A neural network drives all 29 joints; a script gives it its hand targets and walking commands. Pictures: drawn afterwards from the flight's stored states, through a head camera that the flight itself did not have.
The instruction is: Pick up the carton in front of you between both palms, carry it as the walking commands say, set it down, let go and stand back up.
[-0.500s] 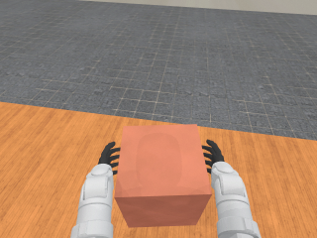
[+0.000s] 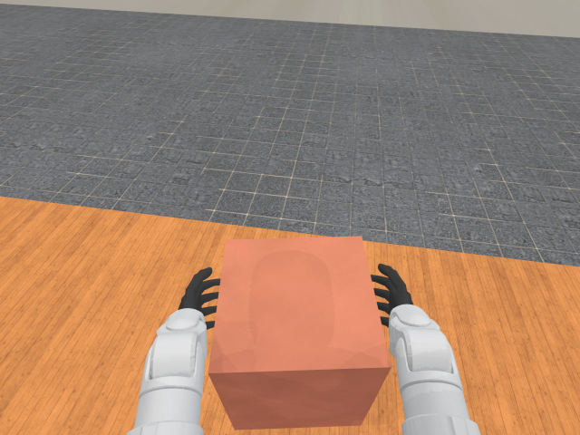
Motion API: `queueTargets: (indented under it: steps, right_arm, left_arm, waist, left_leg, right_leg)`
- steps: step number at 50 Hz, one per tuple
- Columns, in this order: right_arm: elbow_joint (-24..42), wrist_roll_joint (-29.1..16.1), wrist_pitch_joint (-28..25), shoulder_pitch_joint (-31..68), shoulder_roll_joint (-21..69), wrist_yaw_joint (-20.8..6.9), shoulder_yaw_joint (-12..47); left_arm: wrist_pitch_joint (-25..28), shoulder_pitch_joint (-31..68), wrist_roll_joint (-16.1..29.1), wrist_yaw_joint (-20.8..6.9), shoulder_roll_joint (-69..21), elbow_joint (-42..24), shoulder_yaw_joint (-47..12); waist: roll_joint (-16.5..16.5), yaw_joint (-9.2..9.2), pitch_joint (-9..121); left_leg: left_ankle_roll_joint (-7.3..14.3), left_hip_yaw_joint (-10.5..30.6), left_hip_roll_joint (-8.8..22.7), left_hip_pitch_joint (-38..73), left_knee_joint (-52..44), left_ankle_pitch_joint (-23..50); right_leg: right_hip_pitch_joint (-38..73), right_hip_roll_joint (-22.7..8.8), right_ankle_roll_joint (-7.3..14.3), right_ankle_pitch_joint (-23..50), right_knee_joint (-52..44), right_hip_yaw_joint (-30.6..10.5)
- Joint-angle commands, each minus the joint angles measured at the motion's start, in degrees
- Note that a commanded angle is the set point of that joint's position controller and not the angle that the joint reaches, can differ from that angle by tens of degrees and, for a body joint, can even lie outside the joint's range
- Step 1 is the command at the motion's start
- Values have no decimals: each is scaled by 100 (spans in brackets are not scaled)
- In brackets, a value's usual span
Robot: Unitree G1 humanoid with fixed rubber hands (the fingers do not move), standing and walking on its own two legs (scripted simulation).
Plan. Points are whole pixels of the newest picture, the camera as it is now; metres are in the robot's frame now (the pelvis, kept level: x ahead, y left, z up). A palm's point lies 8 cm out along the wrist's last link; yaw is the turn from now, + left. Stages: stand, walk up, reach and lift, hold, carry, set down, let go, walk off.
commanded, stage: reach and lift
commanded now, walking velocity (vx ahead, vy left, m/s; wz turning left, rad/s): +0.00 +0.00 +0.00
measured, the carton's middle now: (296, 336) +0.30 +0.00 -0.04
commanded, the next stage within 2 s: hold in 0.14 s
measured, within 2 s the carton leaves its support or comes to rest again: neither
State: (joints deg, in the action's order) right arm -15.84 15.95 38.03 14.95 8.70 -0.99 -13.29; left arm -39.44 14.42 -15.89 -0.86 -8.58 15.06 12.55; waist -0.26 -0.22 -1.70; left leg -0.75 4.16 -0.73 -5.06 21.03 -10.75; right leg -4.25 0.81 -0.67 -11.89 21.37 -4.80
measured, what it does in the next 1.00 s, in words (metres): walks ahead: left foot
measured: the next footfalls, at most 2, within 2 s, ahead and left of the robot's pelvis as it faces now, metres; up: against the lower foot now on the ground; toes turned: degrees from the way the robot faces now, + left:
left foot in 0.84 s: +0.13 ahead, +0.10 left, +0.00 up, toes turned +8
right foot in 1.12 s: +0.32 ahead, -0.14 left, +0.00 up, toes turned -14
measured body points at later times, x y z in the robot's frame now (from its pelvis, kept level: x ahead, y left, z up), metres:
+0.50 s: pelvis -0.01 +0.00 +0.00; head -0.06 +0.00 +0.45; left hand +0.29 +0.15 +0.04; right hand +0.29 -0.15 +0.04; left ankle +0.01 +0.13 -0.74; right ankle +0.00 -0.13 -0.74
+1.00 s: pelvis +0.14 -0.01 +0.00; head +0.11 -0.02 +0.44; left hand +0.41 +0.13 +0.07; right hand +0.40 -0.17 +0.07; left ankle +0.09 +0.09 -0.75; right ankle +0.10 -0.12 -0.71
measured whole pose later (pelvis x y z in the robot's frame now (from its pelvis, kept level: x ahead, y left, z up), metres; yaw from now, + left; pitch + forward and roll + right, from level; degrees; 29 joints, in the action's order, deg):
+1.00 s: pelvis +0.14 -0.01 +0.00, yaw -3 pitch +6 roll +0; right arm 14.6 6.8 67.7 7.7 7.5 5.2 -4.0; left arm -69.2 6.5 -5.4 4.6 -7.5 -16.6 7.9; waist 1.5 -0.1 11.3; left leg 0.8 -10.7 3.3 -12.9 24.2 -17.2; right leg -25.7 -2.6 1.0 -27.0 46.2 6.2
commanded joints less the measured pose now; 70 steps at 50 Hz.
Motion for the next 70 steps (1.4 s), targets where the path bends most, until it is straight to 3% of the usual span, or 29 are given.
queueTargets:
  steps: [1, 12, 22, 23, 25, 29, 31, 32, 33, 34, 35, 36, 38, 41, 42, 43, 44, 45, 46, 48, 53, 56, 57, 58, 59, 60, 62, 65, 70]
  right_arm:
    - [221, -1300, -91, 2410, 5268, -1237, 2990]
    - [864, -1537, 207, 2266, 5228, -1156, 3397]
    - [603, -1405, 374, 2690, 5042, -1224, 3106]
    - [652, -1521, 402, 2933, 5101, -1222, 3246]
    - [741, -1684, 426, 2953, 5167, -1182, 3381]
    - [1133, -1868, 693, 2833, 5142, -1047, 3702]
    - [1430, -1999, 978, 2732, 4967, -951, 3900]
    - [1605, -2103, 1153, 2807, 4875, -919, 3994]
    - [1768, -2212, 1337, 2890, 4794, -898, 4091]
    - [1902, -2323, 1533, 2934, 4716, -887, 4192]
    - [1937, -2450, 1723, 2991, 4674, -888, 4279]
    - [2080, -2653, 1889, 3143, 4719, -904, 4410]
    - [2271, -3052, 2168, 3209, 4950, -921, 4643]
    - [2613, -3281, 2479, 2664, 5073, -858, 4750]
    - [2713, -3283, 2583, 2470, 5083, -834, 4707]
    - [2805, -3243, 2694, 2169, 5019, -804, 4642]
    - [2860, -3075, 2756, 1927, 4864, -756, 4580]
    - [2869, -2959, 2821, 1782, 4849, -714, 4553]
    - [3144, -2940, 2884, 1864, 4870, -686, 4575]
    - [3609, -3038, 2978, 2025, 5121, -673, 4685]
    - [4022, -3358, 3161, 2239, 4874, -734, 4849]
    - [3921, -3378, 3300, 2028, 4616, -769, 4810]
    - [3862, -3378, 3348, 2050, 4476, -785, 4766]
    - [3951, -3458, 3443, 2282, 4401, -808, 4797]
    - [3915, -3530, 3501, 2498, 4441, -834, 4814]
    - [3783, -3538, 3502, 2490, 4577, -868, 4793]
    - [3642, -3501, 3426, 2414, 4843, -910, 4726]
    - [3695, -3321, 3253, 2316, 5135, -854, 4777]
    - [3656, -2974, 3132, 1636, 5131, -686, 4704]
  left_arm:
    - [210, 2596, 1336, -1232, -5190, -390, -3009]
    - [-73, 2481, 1609, -1187, -5109, -1052, -3449]
    - [-246, 2837, 1399, -1206, -4983, -746, -3089]
    - [-274, 3090, 1567, -1212, -4977, -650, -3148]
    - [-285, 3226, 1742, -1196, -5090, -884, -3391]
    - [-554, 3274, 2010, -1118, -5040, -1308, -3778]
    - [-828, 3224, 2248, -1096, -4979, -1534, -4024]
    - [-990, 3221, 2355, -1075, -4948, -1613, -4097]
    - [-1165, 3221, 2425, -1044, -4882, -1663, -4129]
    - [-1350, 3090, 2459, -1004, -4767, -1705, -4150]
    - [-1536, 2960, 2475, -940, -4650, -1688, -4140]
    - [-1688, 2857, 2487, -873, -4578, -1846, -4147]
    - [-1968, 3019, 2658, -790, -4570, -2415, -4299]
    - [-2337, 2788, 2971, -736, -4697, -3058, -4556]
    - [-2447, 2591, 3027, -739, -4733, -3136, -4571]
    - [-2553, 2401, 3073, -749, -4745, -3181, -4586]
    - [-2688, 2418, 3180, -799, -4798, -3381, -4660]
    - [-2801, 2558, 3273, -855, -4777, -3474, -4721]
    - [-2856, 2603, 3329, -916, -4891, -3491, -4741]
    - [-2910, 2453, 3391, -975, -4960, -3586, -4696]
    - [-3036, 2367, 3380, -823, -4790, -3956, -4706]
    - [-3143, 2002, 3187, -734, -4540, -3802, -4495]
    - [-3186, 1860, 3112, -713, -4442, -3688, -4419]
    - [-3191, 1827, 2981, -690, -4336, -3539, -4315]
    - [-3214, 1880, 2955, -670, -4410, -3479, -4273]
    - [-3232, 2032, 2996, -664, -4529, -3580, -4292]
    - [-3199, 2321, 3128, -693, -4878, -3747, -4465]
    - [-3074, 2571, 3340, -798, -5218, -3956, -4730]
    - [-3041, 2127, 3448, -934, -5009, -3993, -4792]
  waist:
    - [12, 0, 1517]
    - [16, 32, 1697]
    - [19, 8, 1011]
    - [145, 71, 1686]
    - [204, 71, 1378]
    - [749, 59, 1754]
    - [842, 30, 1831]
    - [631, 9, 1757]
    - [66, -14, 1598]
    - [-958, -78, 1515]
    - [-1457, -121, 1228]
    - [-1326, -161, 1098]
    - [-783, -132, 1415]
    - [-797, -59, 1922]
    - [-659, -32, 2111]
    - [-188, 69, 2310]
    - [1310, 155, 2328]
    - [1661, 190, 1987]
    - [1172, 216, 1683]
    - [511, 217, 1726]
    - [911, 134, 1865]
    - [443, 33, 2124]
    - [33, -83, 2292]
    - [-1432, -196, 2433]
    - [-1623, -215, 2165]
    - [-1064, -147, 2056]
    - [-175, -95, 2147]
    - [-371, -84, 2023]
    - [-722, -97, 1710]
  left_leg:
    - [2, -39, -506, 605, -158, 1360]
    - [-18, -15, -509, 845, -243, 1630]
    - [54, -88, -453, 486, -341, 357]
    - [97, -115, 633, 96, 115, -566]
    - [171, 169, 563, -678, -239, -3091]
    - [432, 739, 1031, -763, -522, -2673]
    - [535, 718, 1111, -1152, -466, -2950]
    - [415, 385, 928, -1495, -263, -3017]
    - [213, -123, 618, -1886, 424, -2741]
    - [-11, -718, 270, -2538, 1667, -2216]
    - [-77, -1007, 117, -3286, 2284, -1866]
    - [0, -868, 340, -3442, 2234, -1828]
    - [49, -982, 305, -2921, 1647, -1636]
    - [-13, -1587, -41, -1086, 158, -518]
    - [18, -1468, 126, -92, 18, -359]
    - [167, -776, 676, 1060, -148, -712]
    - [684, 1210, 1931, 1752, -601, -1664]
    - [1283, 2191, 2599, 1866, -731, -1339]
    - [1472, 2159, 2670, 1673, -729, -705]
    - [1257, 1418, 2478, 1493, -859, -602]
    - [659, -595, 1592, 207, -784, -263]
    - [338, -1390, 1147, -972, 562, -38]
    - [144, -1683, 972, -1730, 1645, -12]
    - [-180, -1710, 381, -3006, 3339, -903]
    - [-88, -1217, 252, -4032, 4272, -1894]
    - [71, -753, 566, -4331, 4840, -1900]
    - [174, -556, 932, -4237, 4772, -1279]
    - [89, -806, 865, -3640, 3592, -579]
    - [52, -1440, 462, -3136, 1599, 248]
  right_leg:
    - [213, 504, -8, 1390, -241, 56]
    - [491, 486, -45, 1709, -336, 35]
    - [97, 443, 37, 395, -427, 94]
    - [-390, -572, 25, -568, 52, 35]
    - [-1084, -326, 75, -2784, 44, 8]
    - [-1214, 65, -15, -1108, 1237, 823]
    - [-929, 52, 43, -1253, 878, 901]
    - [-703, -39, 85, -1463, 479, 760]
    - [-572, -480, 195, -1950, -70, 92]
    - [-259, -1272, 488, -2767, -779, -1192]
    - [38, -1843, 832, -2910, -1196, -2190]
    - [-25, -2039, 1125, -2387, -1270, -2446]
    - [-94, -1782, 1064, -1475, -945, -1522]
    - [-670, -1100, 668, -1168, -288, -109]
    - [-1261, -949, 565, -1298, 118, 188]
    - [-2173, -789, 434, -1490, 955, 518]
    - [-3428, -387, 148, -1488, 2374, 1159]
    - [-4293, -276, 163, -1922, 2707, 1130]
    - [-4554, -465, 227, -2093, 2948, 886]
    - [-4472, -618, 222, -1929, 2792, 840]
    - [-2262, -257, 45, -246, 1091, 1619]
    - [10, -98, 147, 193, 495, 2001]
    - [939, -664, 313, -393, 375, 1214]
    - [1593, -2076, 1023, -1376, -556, -1419]
    - [1836, -2650, 1519, -934, -877, -2468]
    - [1671, -2716, 1567, -330, -792, -2315]
    - [1259, -2448, 1266, 120, -751, -1402]
    - [798, -1989, 842, 594, -1044, -126]
    - [857, -1491, 668, 1983, -873, 1014]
